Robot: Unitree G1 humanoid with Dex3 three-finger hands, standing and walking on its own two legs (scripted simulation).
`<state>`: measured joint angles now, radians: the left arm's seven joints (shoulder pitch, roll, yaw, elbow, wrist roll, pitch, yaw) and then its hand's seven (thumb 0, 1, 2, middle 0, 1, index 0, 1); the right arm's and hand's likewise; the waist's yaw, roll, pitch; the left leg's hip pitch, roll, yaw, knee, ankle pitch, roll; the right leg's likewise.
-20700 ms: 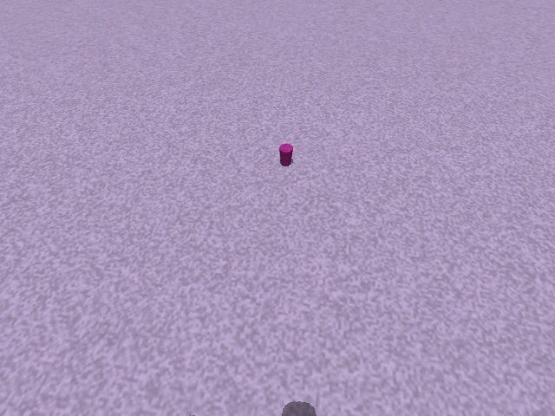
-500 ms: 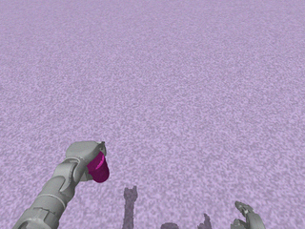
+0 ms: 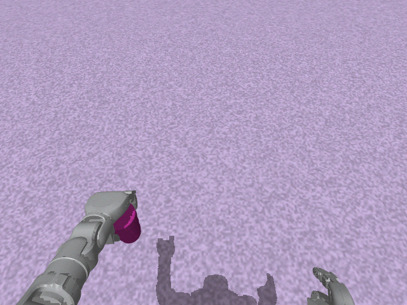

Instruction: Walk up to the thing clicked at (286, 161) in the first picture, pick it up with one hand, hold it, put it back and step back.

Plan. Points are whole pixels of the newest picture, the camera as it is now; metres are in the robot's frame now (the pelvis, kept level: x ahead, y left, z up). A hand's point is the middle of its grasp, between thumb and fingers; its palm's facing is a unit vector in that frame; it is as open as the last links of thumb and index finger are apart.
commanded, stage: crouch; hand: left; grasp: from above
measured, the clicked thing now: (125, 224) +0.31 +0.21 -0.13
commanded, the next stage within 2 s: lower in 1.70 s
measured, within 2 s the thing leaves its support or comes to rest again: neither
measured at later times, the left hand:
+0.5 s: hand (136, 228) +0.37 +0.24 -0.31, palm faces -0.43 +0.03 -0.90, open 9.7 cm
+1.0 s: hand (145, 236) +0.39 +0.25 -0.49, palm faces -0.45 +0.00 -0.89, open 9.7 cm
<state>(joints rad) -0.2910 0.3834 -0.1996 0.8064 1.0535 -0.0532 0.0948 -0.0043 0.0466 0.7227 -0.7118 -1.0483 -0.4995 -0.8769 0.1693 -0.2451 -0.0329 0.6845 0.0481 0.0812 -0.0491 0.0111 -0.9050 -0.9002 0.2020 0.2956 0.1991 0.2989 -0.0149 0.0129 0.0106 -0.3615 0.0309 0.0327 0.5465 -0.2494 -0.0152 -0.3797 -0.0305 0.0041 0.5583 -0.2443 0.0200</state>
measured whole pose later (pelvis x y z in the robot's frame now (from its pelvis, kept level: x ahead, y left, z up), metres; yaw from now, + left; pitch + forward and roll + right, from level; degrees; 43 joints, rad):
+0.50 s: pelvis -0.04 +0.02 -0.18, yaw -1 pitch +31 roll -3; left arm -0.70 0.44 -0.07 1.22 1.16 -0.03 0.37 0.02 0.07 0.66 -0.70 -1.01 -0.52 -0.85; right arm 0.25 -0.24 -0.07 0.75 -0.04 0.00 -0.02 0.01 -0.91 -0.90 0.20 0.29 0.20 0.30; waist -0.14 0.04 -0.18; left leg -1.52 0.04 -0.02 1.57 -0.59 0.00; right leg -1.50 -0.02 0.00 1.52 -0.55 0.04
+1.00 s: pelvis -0.06 +0.01 -0.32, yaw -2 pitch +38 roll -5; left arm -0.86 0.56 0.03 1.31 1.23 -0.10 0.38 0.01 0.02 0.70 -0.76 -0.97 -0.56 -0.83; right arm 0.15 -0.26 -0.03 0.72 -0.10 -0.07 0.07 0.01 -0.92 -0.90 0.20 0.29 0.20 0.30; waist -0.19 0.02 -0.15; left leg -2.02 0.02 -0.08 2.04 -0.68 -0.01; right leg -1.98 -0.03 -0.03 1.98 -0.66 0.04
